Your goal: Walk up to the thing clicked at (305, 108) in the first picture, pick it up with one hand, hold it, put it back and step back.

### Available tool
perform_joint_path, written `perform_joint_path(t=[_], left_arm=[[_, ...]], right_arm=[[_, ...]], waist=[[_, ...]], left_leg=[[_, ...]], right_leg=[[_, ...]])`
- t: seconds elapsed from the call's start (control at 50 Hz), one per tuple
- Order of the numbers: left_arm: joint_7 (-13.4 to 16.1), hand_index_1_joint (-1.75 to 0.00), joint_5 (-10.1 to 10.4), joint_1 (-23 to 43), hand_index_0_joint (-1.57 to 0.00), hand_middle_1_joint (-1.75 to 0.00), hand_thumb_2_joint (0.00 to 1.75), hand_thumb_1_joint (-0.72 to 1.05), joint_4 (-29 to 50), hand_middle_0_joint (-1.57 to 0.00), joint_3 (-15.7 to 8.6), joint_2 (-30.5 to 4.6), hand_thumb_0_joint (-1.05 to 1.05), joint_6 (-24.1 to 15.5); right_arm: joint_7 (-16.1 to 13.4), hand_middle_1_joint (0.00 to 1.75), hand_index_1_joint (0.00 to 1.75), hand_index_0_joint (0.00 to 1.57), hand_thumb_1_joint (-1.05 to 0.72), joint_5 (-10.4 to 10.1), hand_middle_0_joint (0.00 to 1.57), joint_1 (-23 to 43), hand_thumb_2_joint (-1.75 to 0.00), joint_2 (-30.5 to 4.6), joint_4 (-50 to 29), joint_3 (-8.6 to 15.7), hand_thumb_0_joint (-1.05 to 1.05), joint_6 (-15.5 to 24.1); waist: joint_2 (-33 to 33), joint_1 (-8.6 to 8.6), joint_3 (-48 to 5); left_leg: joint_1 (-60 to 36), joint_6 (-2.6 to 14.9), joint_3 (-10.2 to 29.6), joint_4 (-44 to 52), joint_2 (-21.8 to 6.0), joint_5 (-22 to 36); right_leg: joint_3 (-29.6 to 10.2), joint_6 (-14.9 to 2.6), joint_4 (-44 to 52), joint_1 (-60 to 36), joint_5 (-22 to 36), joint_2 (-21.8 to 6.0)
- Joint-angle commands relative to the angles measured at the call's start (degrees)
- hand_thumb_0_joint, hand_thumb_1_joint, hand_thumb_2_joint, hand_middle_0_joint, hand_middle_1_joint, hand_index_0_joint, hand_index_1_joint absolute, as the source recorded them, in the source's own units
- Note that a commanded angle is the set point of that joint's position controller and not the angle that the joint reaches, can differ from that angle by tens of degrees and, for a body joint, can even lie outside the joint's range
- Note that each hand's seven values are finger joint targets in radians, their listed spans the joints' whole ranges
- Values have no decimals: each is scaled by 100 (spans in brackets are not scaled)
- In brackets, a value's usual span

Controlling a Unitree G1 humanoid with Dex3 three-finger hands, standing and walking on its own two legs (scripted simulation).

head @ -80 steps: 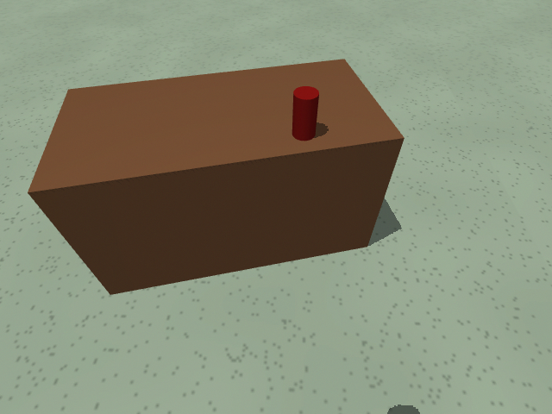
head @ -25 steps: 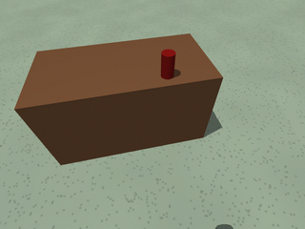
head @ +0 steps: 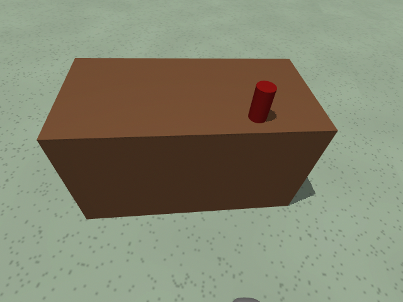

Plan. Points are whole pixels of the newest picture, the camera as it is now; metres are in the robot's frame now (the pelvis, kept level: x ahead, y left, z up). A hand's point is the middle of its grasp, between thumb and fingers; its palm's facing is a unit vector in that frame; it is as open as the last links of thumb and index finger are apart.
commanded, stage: walk up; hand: right
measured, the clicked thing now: (261, 102) +0.80 -0.24 -0.09
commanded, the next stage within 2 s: none
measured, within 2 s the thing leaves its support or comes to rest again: neither
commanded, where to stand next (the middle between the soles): +0.38 -0.05 m, yaw +4 degrees
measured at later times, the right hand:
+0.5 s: hand (332, 248) +0.27 -0.32 -0.14, palm faces -0.10 +0.93 -0.36, open 7.4 cm
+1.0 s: hand (317, 201) +0.41 -0.34 -0.15, palm faces -0.08 +0.91 -0.40, open 7.4 cm
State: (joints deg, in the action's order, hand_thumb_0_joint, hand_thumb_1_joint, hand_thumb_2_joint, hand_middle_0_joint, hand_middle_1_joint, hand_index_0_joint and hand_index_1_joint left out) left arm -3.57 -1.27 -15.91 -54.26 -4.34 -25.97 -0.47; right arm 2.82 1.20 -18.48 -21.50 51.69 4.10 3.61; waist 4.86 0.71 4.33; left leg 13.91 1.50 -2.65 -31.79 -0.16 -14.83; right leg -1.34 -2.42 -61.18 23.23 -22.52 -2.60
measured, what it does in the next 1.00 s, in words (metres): walks ahead: right foot, then left foot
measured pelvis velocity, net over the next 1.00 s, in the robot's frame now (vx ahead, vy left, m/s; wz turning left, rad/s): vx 0.30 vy -0.08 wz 0.05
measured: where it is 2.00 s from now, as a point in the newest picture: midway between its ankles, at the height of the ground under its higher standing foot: (210, 283)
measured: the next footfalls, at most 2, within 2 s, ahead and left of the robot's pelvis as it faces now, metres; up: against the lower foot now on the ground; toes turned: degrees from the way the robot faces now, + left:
right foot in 0.26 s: +0.25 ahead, -0.16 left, +0.00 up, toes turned -2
left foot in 0.64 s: +0.36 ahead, +0.06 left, +0.00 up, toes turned +4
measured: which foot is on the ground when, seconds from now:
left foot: down 0.00-0.30, up 0.32-0.62, down 0.64-1.00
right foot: up 0.00-0.24, down 0.26-0.66, up 0.68-0.94, down 0.96-1.00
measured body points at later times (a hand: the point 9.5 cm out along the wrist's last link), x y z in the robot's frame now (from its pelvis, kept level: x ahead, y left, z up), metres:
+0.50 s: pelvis +0.19 -0.06 +0.00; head +0.21 -0.07 +0.45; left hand +0.24 +0.26 -0.10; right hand +0.28 -0.37 -0.11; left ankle +0.23 +0.09 -0.68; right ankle +0.21 -0.16 -0.73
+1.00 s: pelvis +0.30 -0.08 -0.02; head +0.32 -0.07 +0.43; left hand +0.34 +0.25 -0.14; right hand +0.42 -0.39 -0.12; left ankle +0.34 +0.07 -0.73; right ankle +0.36 -0.21 -0.73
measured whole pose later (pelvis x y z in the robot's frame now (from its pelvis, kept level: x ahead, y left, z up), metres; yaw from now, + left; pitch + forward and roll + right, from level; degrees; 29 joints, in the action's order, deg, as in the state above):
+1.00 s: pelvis +0.30 -0.08 -0.02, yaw +3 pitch -3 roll -1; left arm -1.0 -1.2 -17.0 -51.0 -2.9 -23.4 -1.7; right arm 0.5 0.2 -13.3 -23.2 46.9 1.7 0.6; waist -0.3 -0.2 5.3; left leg 22.3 -0.5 -1.4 -44.5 -5.0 -20.0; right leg 1.4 0.6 -41.2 20.7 -17.5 -2.2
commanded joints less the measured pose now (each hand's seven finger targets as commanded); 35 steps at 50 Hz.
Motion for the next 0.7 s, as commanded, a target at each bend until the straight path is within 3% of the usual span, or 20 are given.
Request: perform_joint_path(t=[0.0, 0.04, 0.12, 0.18, 0.22, 0.24, 0.26, 0.28, 0.3, 0.34, 0.38, 0.42, 0.48, 0.54, 0.58, 0.6, 0.62, 0.64, 0.66, 0.68], left_arm=[[-49, -30, -10, -48, -20, -30, 90, 90, 535, -20, -266, -943, 0, -114], [-99, -30, -45, 247, -20, -30, 90, 90, 712, -20, -287, -901, 0, -129], [-157, -30, -38, 630, -20, -30, 90, 90, 935, -20, -299, -765, 0, -190], [-143, -30, -21, 492, -20, -30, 90, 90, 908, -20, -347, -735, 0, -252], [-80, -30, -14, -191, -20, -30, 90, 90, 760, -20, -442, -804, 0, -298], [-10, -30, -41, -718, -20, -30, 90, 90, 685, -20, -528, -1007, 0, -365], [61, -30, -81, -1103, -20, -30, 90, 90, 722, -20, -660, -1518, 0, -432], [66, -30, 36, -974, -20, -30, 90, 90, 790, -20, -622, -1682, 0, -412], [72, -30, 88, -736, -20, -30, 90, 90, 896, -20, -574, -1582, 0, -397], [124, -30, 133, -226, -20, -30, 90, 90, 1019, -20, -469, -1249, 0, -385], [125, -30, 94, -90, -20, -30, 90, 90, 1095, -20, -391, -1118, 0, -414], [120, -30, 53, -106, -20, -30, 90, 90, 1213, -20, -377, -1095, 0, -437], [98, -30, 7, -318, -20, -30, 90, 90, 1310, -20, -388, -1130, 0, -428], [59, -30, 23, -316, -20, -30, 90, 90, 1396, -20, -360, -1149, 0, -371], [82, -30, 49, -76, -20, -30, 90, 90, 1444, -20, -271, -1096, 0, -308], [106, -30, 53, -155, -20, -30, 90, 90, 1476, -20, -168, -880, 0, -277], [136, -30, 94, -363, -20, -30, 90, 90, 1485, -20, -66, -591, 0, -272], [136, -30, 109, -568, -20, -30, 90, 90, 1536, -20, -5, -275, 0, -250], [235, -30, 91, -723, -20, -30, 90, 90, 1341, -20, -197, -934, 0, -143], [276, -30, 77, -673, -20, -30, 90, 90, 1223, -20, -204, -1109, 0, -95]], right_arm=[[-157, 30, 30, 20, -90, -22, 20, -131, -90, -1706, -562, 423, 0, 250], [-160, 30, 30, 20, -90, -32, 20, -240, -90, -1785, -608, 446, 0, 276], [-157, 30, 30, 20, -90, -83, 20, -304, -90, -1819, -735, 450, 0, 292], [-179, 30, 30, 20, -90, -62, 20, -246, -90, -1733, -843, 401, 0, 251], [-206, 30, 30, 20, -90, -61, 20, -181, -90, -1607, -920, 332, 0, 218], [-217, 30, 30, 20, -90, -75, 20, -403, -90, -1317, -936, 222, 0, 209], [-233, 30, 30, 20, -90, -125, 20, -644, -90, -857, -1091, 63, 0, 219], [-297, 30, 30, 20, -90, -128, 20, -441, -90, -1294, -1050, 166, 0, 185], [-331, 30, 30, 20, -90, -87, 20, -273, -90, -1516, -932, 234, 0, 170], [-263, 30, 30, 20, -90, -164, 20, -491, -90, -1471, -748, 229, 0, 157], [-177, 30, 30, 20, -90, -118, 20, -622, -90, -1357, -618, 227, 0, 127], [-98, 30, 30, 20, -90, -68, 20, -598, -90, -1247, -616, 232, 0, 90], [-65, 30, 30, 20, -90, -24, 20, -128, -90, -1174, -780, 227, 0, 114], [-90, 30, 30, 20, -90, -28, 20, 60, -90, -1100, -874, 239, 0, 208], [-150, 30, 30, 20, -90, -23, 20, -306, -90, -1074, -720, 258, 0, 256], [-215, 30, 30, 20, -90, -13, 20, -591, -90, -1193, -613, 311, 0, 282], [-274, 30, 30, 20, -90, 29, 20, -870, -90, -1494, -588, 388, 0, 305], [-318, 30, 30, 20, -90, 104, 20, -1016, -90, -2021, -730, 495, 0, 318], [-321, 30, 30, 20, -90, -52, 20, -824, -90, -2230, -876, 549, 0, 280], [-319, 30, 30, 20, -90, -117, 20, -575, -90, -2076, -913, 528, 0, 250]], waist=[[-1338, 9, 187], [-1343, 97, 239], [-1273, 139, 203], [-1142, 0, 9], [-796, -438, -312], [-68, -655, -663], [1377, -711, -901], [1012, -702, -653], [266, -576, -280], [187, -259, 14], [481, -155, 80], [591, -146, 65], [440, -338, 12], [336, -337, -165], [-44, 10, -339], [-418, 143, -535], [-1218, 287, -751], [-2158, 229, -860], [-1390, 224, -933], [-969, 105, -559]], left_leg=[[-255, 1059, 1594, 2049, -1388, -719], [-280, 1153, 1518, 2008, -1464, -587], [-235, 1002, 1224, 1788, -1378, -260], [33, 865, 963, 1187, -1285, 756], [303, 640, 739, 30, -1055, 1468], [567, 500, 365, -1413, -643, 1621], [1677, 170, 108, -3242, 28, -110], [2409, 133, 357, -3798, 342, -1594], [2251, 121, 798, -4023, 3, -1492], [2094, 125, 792, -3599, -285, -973], [1629, 26, 594, -2990, -336, -569], [1589, -100, 299, -2341, -353, -448], [1489, -143, 111, -1311, -376, -296], [895, -82, -83, -517, -267, 127], [-269, -6, -229, 14, -88, 736], [-967, 67, -196, 165, 22, 706], [-1476, 320, 528, 632, -469, 254], [-1918, 811, 3013, 1099, -1992, 63], [-1390, 1557, 3951, 1421, -2636, -364], [-909, 1643, 3567, 1405, -2556, -150]], right_leg=[[-81, 228, 856, 684, 460, -389], [-31, 245, 1356, 646, 632, -493], [196, 119, 2237, 292, 1179, -371], [498, 55, 2562, -603, 1119, -75], [606, -50, 2875, -1679, 1004, 177], [317, -186, 3380, -2455, 608, 33], [-1912, -646, 4005, -3060, 91, -1442], [-3414, -1306, 4666, -2847, -196, -2228], [-3188, -1488, 4565, -2124, 39, -2257], [-1794, -1235, 4517, -1611, 425, -1604], [-998, -1090, 4543, -1052, 979, -1222], [-587, -1131, 4532, -1054, 1187, -1084], [-526, -1198, 4445, -1166, 1120, -1171], [-384, -1116, 4058, -1113, 1544, -1205], [-109, -916, 3365, -487, 1625, -1116], [101, -720, 2645, -217, 1813, -849], [465, -446, 1438, 112, 1634, -414], [456, -88, 264, 1225, -599, 311], [-22, -71, -399, 1079, -1242, 227], [-311, -56, -756, 1086, -1194, 57]])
